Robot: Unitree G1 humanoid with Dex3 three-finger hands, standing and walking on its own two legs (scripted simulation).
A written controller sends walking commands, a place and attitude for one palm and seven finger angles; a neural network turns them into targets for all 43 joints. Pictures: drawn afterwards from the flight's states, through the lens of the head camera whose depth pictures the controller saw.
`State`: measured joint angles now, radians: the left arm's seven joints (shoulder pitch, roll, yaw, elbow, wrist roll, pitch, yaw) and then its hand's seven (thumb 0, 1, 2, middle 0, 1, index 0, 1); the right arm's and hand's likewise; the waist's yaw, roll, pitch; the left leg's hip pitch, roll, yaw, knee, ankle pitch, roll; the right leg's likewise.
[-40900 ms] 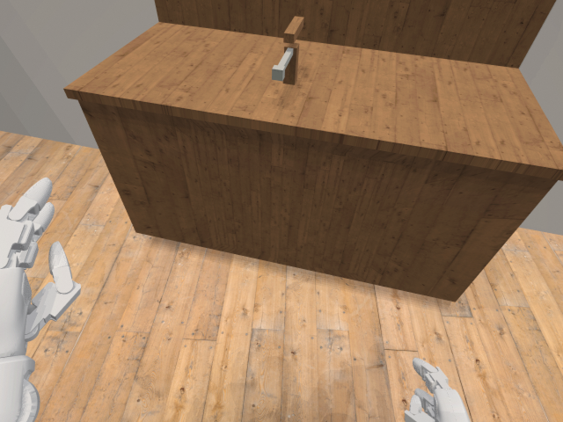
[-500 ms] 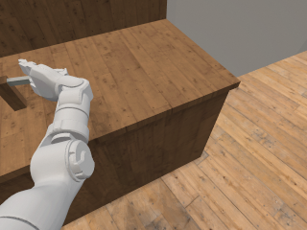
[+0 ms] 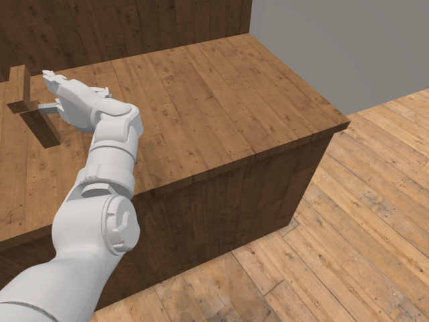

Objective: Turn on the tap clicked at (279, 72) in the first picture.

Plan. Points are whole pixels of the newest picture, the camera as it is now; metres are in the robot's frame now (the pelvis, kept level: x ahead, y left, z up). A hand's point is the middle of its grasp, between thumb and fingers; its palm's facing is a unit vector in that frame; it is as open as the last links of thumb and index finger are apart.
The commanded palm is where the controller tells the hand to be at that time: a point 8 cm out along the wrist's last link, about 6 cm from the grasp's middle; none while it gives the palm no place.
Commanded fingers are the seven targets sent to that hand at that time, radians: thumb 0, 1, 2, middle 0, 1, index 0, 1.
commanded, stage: lift the hand up off the lever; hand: left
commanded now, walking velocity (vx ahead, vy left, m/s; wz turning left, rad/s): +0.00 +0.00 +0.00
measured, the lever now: (107, 103) +0.56 +0.22 +0.11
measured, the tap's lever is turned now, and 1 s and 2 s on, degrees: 75 75 75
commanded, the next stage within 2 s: draw the hand back beside the body in 0.46 s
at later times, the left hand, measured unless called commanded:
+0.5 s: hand (111, 90) +0.50 +0.18 +0.18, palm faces +0.81 -0.57 -0.16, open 7.8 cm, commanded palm +0.44 +0.20 +0.19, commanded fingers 0.00 0.90 0.90 -0.15 -0.15 -0.15 -0.15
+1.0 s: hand (76, 142) +0.36 +0.20 +0.19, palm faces +0.32 -0.93 -0.18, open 7.7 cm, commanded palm +0.33 +0.23 +0.19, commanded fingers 0.00 0.90 0.90 -0.17 -0.22 -0.17 -0.22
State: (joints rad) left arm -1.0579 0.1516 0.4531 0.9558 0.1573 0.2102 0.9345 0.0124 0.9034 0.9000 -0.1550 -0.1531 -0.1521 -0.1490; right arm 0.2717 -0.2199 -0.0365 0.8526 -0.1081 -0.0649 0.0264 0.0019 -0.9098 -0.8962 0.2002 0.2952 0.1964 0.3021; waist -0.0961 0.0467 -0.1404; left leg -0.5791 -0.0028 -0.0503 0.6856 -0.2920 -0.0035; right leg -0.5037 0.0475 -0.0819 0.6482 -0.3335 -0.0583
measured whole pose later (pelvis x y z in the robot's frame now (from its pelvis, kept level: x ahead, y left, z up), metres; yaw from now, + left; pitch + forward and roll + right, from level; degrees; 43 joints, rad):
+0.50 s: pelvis +0.00 +0.00 +0.00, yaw -1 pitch +11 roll -1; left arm -1.09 0.17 0.49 0.98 0.16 0.25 0.95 0.01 0.90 0.90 -0.16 -0.15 -0.15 -0.15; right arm 0.31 -0.22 -0.04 0.87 -0.11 -0.06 0.03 0.00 -0.91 -0.90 0.20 0.30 0.20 0.30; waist -0.11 0.05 -0.14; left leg -0.55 0.00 -0.04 0.65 -0.28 0.00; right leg -0.49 0.05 -0.07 0.62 -0.32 -0.06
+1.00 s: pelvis +0.00 +0.00 +0.02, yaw -3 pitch -3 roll +0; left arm -0.24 0.29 0.19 0.23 -0.07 -0.02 0.16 0.02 0.90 0.90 -0.17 -0.19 -0.17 -0.19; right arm 0.25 -0.26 -0.02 0.68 0.03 -0.06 -0.06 0.01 -0.91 -0.90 0.20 0.30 0.19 0.30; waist 0.01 0.05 -0.04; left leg -0.17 0.01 0.01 0.45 -0.23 0.00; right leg -0.13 0.06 -0.01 0.43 -0.26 -0.06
